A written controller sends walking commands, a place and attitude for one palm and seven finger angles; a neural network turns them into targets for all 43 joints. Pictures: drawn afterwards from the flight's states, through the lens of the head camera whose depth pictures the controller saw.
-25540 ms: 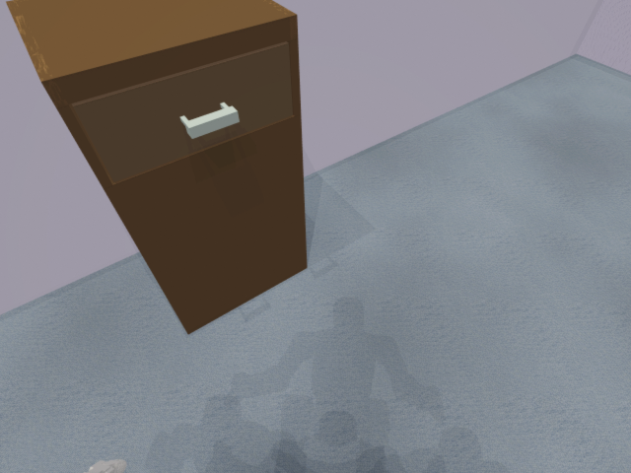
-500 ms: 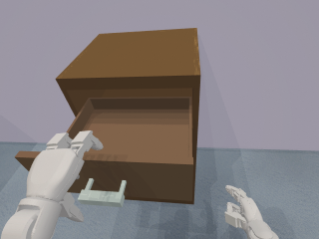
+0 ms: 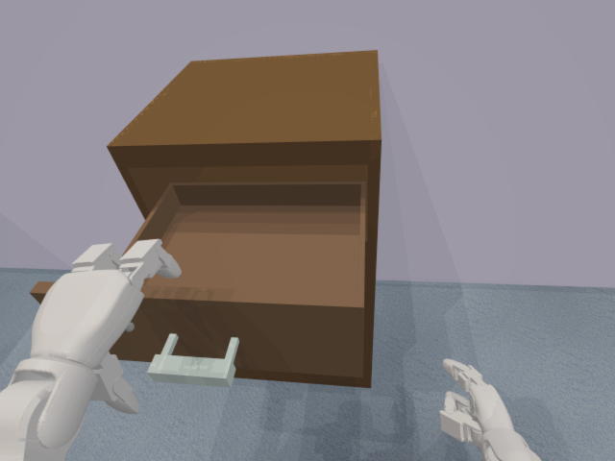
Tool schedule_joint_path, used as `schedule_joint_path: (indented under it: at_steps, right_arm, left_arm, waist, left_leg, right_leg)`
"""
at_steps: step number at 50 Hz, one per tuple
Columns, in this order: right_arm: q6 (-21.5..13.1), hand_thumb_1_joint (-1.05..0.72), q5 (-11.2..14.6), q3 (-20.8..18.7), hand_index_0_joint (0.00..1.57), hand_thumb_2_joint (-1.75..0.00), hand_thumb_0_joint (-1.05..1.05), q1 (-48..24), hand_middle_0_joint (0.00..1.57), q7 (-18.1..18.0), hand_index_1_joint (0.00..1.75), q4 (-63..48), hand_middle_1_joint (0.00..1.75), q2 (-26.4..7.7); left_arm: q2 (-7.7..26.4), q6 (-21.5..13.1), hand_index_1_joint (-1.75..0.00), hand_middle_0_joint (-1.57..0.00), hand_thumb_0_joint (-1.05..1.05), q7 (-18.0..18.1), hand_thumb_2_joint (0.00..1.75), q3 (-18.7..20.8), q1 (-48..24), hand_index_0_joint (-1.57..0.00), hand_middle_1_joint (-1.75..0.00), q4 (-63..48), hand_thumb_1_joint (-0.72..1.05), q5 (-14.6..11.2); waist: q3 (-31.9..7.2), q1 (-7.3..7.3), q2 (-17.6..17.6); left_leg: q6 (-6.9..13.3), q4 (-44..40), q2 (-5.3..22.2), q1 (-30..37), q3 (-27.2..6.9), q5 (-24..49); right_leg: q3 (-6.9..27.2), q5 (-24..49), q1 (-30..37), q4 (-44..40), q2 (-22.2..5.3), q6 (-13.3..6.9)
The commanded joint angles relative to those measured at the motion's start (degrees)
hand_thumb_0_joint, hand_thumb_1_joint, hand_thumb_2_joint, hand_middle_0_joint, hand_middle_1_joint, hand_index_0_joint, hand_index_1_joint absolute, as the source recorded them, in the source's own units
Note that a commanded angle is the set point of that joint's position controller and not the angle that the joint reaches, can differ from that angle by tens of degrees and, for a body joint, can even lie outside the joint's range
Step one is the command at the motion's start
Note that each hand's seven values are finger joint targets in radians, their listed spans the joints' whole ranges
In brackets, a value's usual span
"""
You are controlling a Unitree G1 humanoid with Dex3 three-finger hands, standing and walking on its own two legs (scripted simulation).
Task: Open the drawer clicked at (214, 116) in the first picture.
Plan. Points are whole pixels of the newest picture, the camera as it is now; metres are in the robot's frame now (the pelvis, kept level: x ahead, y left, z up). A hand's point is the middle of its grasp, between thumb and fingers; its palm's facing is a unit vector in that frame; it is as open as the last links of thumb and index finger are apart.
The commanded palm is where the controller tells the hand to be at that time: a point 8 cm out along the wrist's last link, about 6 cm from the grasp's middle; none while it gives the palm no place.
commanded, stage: draw the hand back to the body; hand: left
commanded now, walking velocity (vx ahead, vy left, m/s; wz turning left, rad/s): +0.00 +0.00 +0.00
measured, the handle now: (197, 356) +0.24 +0.21 +0.02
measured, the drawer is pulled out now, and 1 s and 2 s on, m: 0.30 0.30 0.30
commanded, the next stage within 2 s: step back with the hand held close in 1.38 s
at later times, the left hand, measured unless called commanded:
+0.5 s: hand (135, 315) +0.20 +0.21 +0.18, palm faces +0.27 -0.75 -0.61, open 13.7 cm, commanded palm +0.15 +0.25 +0.21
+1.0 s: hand (128, 282) +0.23 +0.23 +0.19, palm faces +0.36 -0.82 -0.43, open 10.2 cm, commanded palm +0.18 +0.28 +0.21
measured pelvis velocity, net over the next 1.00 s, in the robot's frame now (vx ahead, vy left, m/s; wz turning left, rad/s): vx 0.05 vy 0.00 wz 0.00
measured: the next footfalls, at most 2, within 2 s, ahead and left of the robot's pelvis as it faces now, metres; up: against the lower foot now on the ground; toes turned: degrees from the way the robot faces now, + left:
none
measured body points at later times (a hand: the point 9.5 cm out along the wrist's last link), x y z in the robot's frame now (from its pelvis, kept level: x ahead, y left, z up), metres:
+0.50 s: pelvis +0.02 +0.01 +0.00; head +0.01 -0.03 +0.45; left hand +0.18 +0.25 +0.21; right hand +0.24 -0.19 -0.07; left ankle +0.06 +0.11 -0.73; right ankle -0.02 -0.10 -0.73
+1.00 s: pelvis +0.05 +0.00 +0.00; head +0.04 -0.02 +0.45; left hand +0.20 +0.27 +0.21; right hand +0.24 -0.22 -0.09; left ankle +0.06 +0.11 -0.73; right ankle -0.02 -0.10 -0.73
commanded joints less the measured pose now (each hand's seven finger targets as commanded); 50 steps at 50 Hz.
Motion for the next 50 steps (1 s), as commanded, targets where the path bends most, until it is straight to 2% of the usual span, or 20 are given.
schedule_joint_path:
  at_steps: [1, 3, 4, 7, 8, 11, 13, 14, 16, 18, 19, 20, 21, 23, 24, 25, 28, 29, 37, 50]
  right_arm:
    - [-3.51, -0.9, -0.27, -2.06, 0.2, -0.9, 0.0, -11.99, 0.2, -0.32, 0.3, -11.1, 0.3, -4.81]
    - [-4.37, -0.9, 0.24, -1.89, 0.2, -0.9, 0.0, -13.41, 0.2, -0.51, 0.3, -11.59, 0.3, -5.07]
    - [-4.23, -0.9, -0.45, -1.75, 0.2, -0.9, 0.0, -11.61, 0.2, -0.42, 0.3, -11.88, 0.3, -4.73]
    - [-3.99, -0.9, -0.36, -2.2, 0.2, -0.9, 0.0, -10.63, 0.2, -0.41, 0.3, -12.2, 0.3, -5.29]
    - [-4.54, -0.9, 0.11, -2.23, 0.2, -0.9, 0.0, -12.16, 0.2, -0.59, 0.3, -11.98, 0.3, -5.44]
    - [-3.76, -0.9, -0.49, -2.76, 0.2, -0.9, 0.0, -9.59, 0.2, -0.29, 0.3, -11.74, 0.3, -5.26]
    - [-4.35, -0.9, 0.18, -2.66, 0.2, -0.9, 0.0, -11.29, 0.2, -0.52, 0.3, -12.25, 0.3, -5.62]
    - [-3.84, -0.9, -0.41, -2.5, 0.2, -0.9, 0.0, -9.68, 0.2, -0.56, 0.3, -12.22, 0.3, -5.08]
    - [-3.52, -0.9, -0.39, -2.94, 0.2, -0.9, 0.0, -8.81, 0.2, -0.66, 0.3, -11.87, 0.3, -5.55]
    - [-3.96, -0.9, 0.27, -2.63, 0.2, -0.9, 0.0, -10.81, 0.2, -0.87, 0.3, -12.6, 0.3, -5.87]
    - [-3.57, -0.9, -0.35, -2.46, 0.2, -0.9, 0.0, -9.19, 0.2, -0.75, 0.3, -12.79, 0.3, -5.29]
    - [-8.2, -0.9, 0.38, -2.31, 0.2, -0.9, 0.0, -4.7, 0.2, -2.38, 0.3, -14.6, 0.3, -0.93]
    - [-10.37, -0.9, -0.69, -2.47, 0.2, -0.9, 0.0, -3.38, 0.2, -3.59, 0.3, -12.02, 0.3, -2.86]
    - [-12.59, -0.9, -0.97, -2.32, 0.2, -0.9, 0.0, -4.42, 0.2, -4.93, 0.3, -10.96, 0.3, -3.84]
    - [-13.61, -0.9, -1.36, -1.91, 0.2, -0.9, 0.0, -3.44, 0.2, -5.18, 0.3, -11.07, 0.3, -2.73]
    - [-14.54, -0.9, -1.25, -1.95, 0.2, -0.9, 0.0, -3.31, 0.2, -5.27, 0.3, -10.8, 0.3, -2.97]
    - [-15.18, -0.9, -1.52, -1.97, 0.2, -0.9, 0.0, -2.86, 0.2, -5.51, 0.3, -8.71, 0.3, -3.04]
    - [-15.01, -0.9, -1.62, -1.75, 0.2, -0.9, 0.0, -2.13, 0.2, -5.38, 0.3, -8.37, 0.3, -2.67]
    - [-14.56, -0.9, -1.41, -2.87, 0.2, -0.9, 0.0, -2.3, 0.2, -4.46, 0.3, -8.31, 0.3, -3.46]
    - [-11.63, -0.9, -0.71, -3.82, 0.2, -0.9, 0.0, -1.91, 0.2, -5.16, 0.3, -7.35, 0.3, -3.74]
  left_arm:
    - [9.43, -1.8, -1.2, -0.3, 0.0, 2.01, 0.3, 8.16, -3.95, -0.3, -1.2, -10.34, -0.5, -0.76]
    - [12.53, -2.34, -1.2, -0.3, 0.0, 2.65, 0.3, 11.85, -4.4, -0.3, -1.2, -12.73, -0.5, -1.62]
    - [10.45, -2.87, -1.2, -0.3, 0.0, 2.47, 0.3, 9.45, -3.12, -0.3, -1.2, -12.8, -0.5, -0.8]
    - [12.38, -3.75, -1.2, -0.3, 0.0, 3.54, 0.3, 12.54, 0.14, -0.3, -1.2, -13.8, -0.5, -1.38]
    - [14.16, -3.89, -1.2, -0.3, 0.0, 4.16, 0.3, 14.99, -0.17, -0.3, -1.2, -14.86, -0.5, -2.26]
    - [10.72, -4.3, -1.2, -0.3, 0.0, 4.44, 0.3, 12.28, 1.92, -0.3, -1.2, -12.16, -0.5, -2.0]
    - [14.46, -4.33, -1.2, -0.3, 0.0, 5.27, 0.3, 16.4, 1.44, -0.3, -1.2, -14.07, -0.5, -3.2]
    - [11.44, -4.21, -1.2, -0.3, 0.0, 4.84, 0.3, 12.84, 1.85, -0.3, -1.2, -12.55, -0.5, -2.28]
    - [11.79, -4.21, -1.2, -0.3, 0.0, 4.7, 0.3, 13.41, 3.14, -0.3, -1.2, -10.63, -0.5, -2.69]
    - [15.13, -3.99, -1.2, -0.3, 0.0, 5.01, 0.3, 16.59, 1.92, -0.3, -1.2, -13.85, -0.5, -3.42]
    - [12.08, -4.17, -1.2, -0.3, 0.0, 4.45, 0.3, 12.94, 2.1, -0.3, -1.2, -13.54, -0.5, -2.3]
    - [-10.76, -10.47, -1.18, -0.3, 0.0, 6.08, 0.32, 11.02, -4.83, -0.3, -1.18, -17.68, -0.47, -42.71]
    - [-4.24, -12.77, -1.15, -0.29, 0.0, 7.77, 0.33, 14.61, 3.4, -0.29, -1.15, -9.33, -0.43, -42.97]
    - [0.01, -16.16, -1.11, -0.29, 0.0, 9.27, 0.36, 20.33, 2.4, -0.29, -1.11, -15.52, -0.36, -47.7]
    - [-4.04, -17.7, -1.09, -0.29, 0.0, 9.43, 0.37, 17.02, 3.03, -0.29, -1.09, -17.02, -0.32, -47.91]
    - [-2.92, -18.34, -1.07, -0.29, 0.0, 9.77, 0.39, 18.18, 3.37, -0.29, -1.07, -17.24, -0.29, -48.1]
    - [-2.23, -18.85, -1.0, -0.28, 0.0, 10.33, 0.43, 19.56, 2.6, -0.28, -1.0, -14.69, -0.18, -48.28]
    - [-5.16, -18.96, -0.98, -0.27, 0.0, 10.02, 0.45, 17.13, 3.92, -0.27, -0.98, -12.98, -0.15, -48.35]
    - [-4.06, -19.12, -0.8, -0.25, 0.0, 9.25, 0.57, 18.93, 7.29, -0.25, -0.8, -15.24, 0.13, -49.08]
    - [-2.47, -17.83, -0.5, -0.22, 0.0, 9.84, 0.76, 22.28, 7.0, -0.22, -0.5, -10.66, 0.58, -49.63]
  waist:
    - [-3.65, -0.06, -5.29]
    - [-4.09, 0.03, -4.01]
    - [-5.07, 0.5, -3.65]
    - [-5.96, 0.57, -5.9]
    - [-5.28, 0.37, -3.97]
    - [-4.35, 0.1, -4.98]
    - [-4.89, 0.23, -4.31]
    - [-5.03, 0.31, -3.98]
    - [-4.3, -0.13, -6.39]
    - [-5.52, -0.04, -4.02]
    - [-6.35, 0.1, -4.18]
    - [-1.65, -6.34, -10.79]
    - [0.71, -4.72, -10.94]
    - [-2.48, -3.14, -9.78]
    - [-3.39, -3.26, -9.01]
    - [-4.67, -2.83, -8.5]
    - [-0.04, -2.59, -1.8]
    - [1.17, -2.99, -1.24]
    - [-4.59, -2.56, -3.92]
    - [-3.95, -3.33, -6.04]
  left_leg:
    - [1.23, -2.03, -0.65, 8.77, -0.51, 3.76]
    - [0.96, -1.89, -0.22, 8.82, -0.63, 2.84]
    - [1.23, -1.43, -0.66, 8.65, -0.67, 4.0]
    - [1.16, -0.7, -0.46, 8.89, -0.53, 5.3]
    - [0.93, -0.28, -0.23, 8.57, -0.52, 4.53]
    - [1.19, -0.05, -0.35, 8.15, -0.51, 5.43]
    - [0.87, 0.28, -0.12, 7.97, -0.61, 4.37]
    - [1.21, 0.27, -0.57, 7.52, -0.59, 4.47]
    - [1.36, 0.28, -0.45, 7.44, -0.7, 5.18]
    - [0.94, 0.51, -0.11, 7.83, -0.73, 4.85]
    - [1.33, 0.69, -0.48, 7.73, -0.85, 5.7]
    - [2.19, -0.63, 1.19, 14.56, -0.94, 0.44]
    - [1.86, -1.47, 2.19, 13.26, -1.66, -2.76]
    - [1.26, -2.9, 1.69, 13.0, -1.75, -1.86]
    - [1.35, -3.06, 1.36, 12.41, -1.8, -0.51]
    - [1.26, -3.12, 1.64, 13.03, -1.62, 1.33]
    - [0.76, -3.67, 1.27, 10.75, -1.56, 1.52]
    - [0.68, -3.87, 1.31, 10.42, -1.61, 1.34]
    - [0.84, -3.03, 1.88, 12.51, -1.48, 10.85]
    - [0.93, -2.18, 1.59, 12.83, -0.81, 12.61]
  right_leg:
    - [1.76, 5.29, -8.84, -8.55, -1.79, 1.7]
    - [2.53, 4.88, -8.82, -8.33, -1.91, 1.45]
    - [1.41, 5.65, -8.62, -7.71, -1.95, 1.44]
    - [1.54, 8.8, -8.43, -7.3, -2.6, 1.87]
    - [2.44, 8.69, -8.64, -7.3, -2.24, 1.43]
    - [0.61, 8.96, -10.01, -6.83, -1.94, 1.81]
    - [1.64, 9.21, -9.48, -6.42, -2.14, 1.59]
    - [0.63, 8.1, -10.13, -6.34, -1.95, 1.71]
    - [0.44, 9.34, -10.21, -6.45, -1.9, 2.04]
    - [1.53, 10.35, -9.42, -5.78, -2.26, 1.68]
    - [0.23, 9.91, -9.96, -5.52, -1.98, 1.79]
    - [-0.72, 8.09, -10.79, -6.42, -1.5, 1.18]
    - [-0.49, 4.0, -11.94, -6.67, -1.25, 0.83]
    - [0.33, 4.38, -8.66, -7.35, -2.17, 1.22]
    - [-0.24, 5.52, -7.58, -7.1, -2.5, 1.14]
    - [0.02, 7.01, -6.91, -6.79, -2.9, 1.19]
    - [0.63, 7.35, -7.0, -8.33, -2.85, 0.57]
    - [0.08, 7.05, -7.45, -8.54, -2.83, 0.58]
    - [-0.41, 17.2, -3.44, -6.53, -2.8, 0.67]
    - [-0.64, 21.58, -4.08, -6.92, -3.02, 1.39]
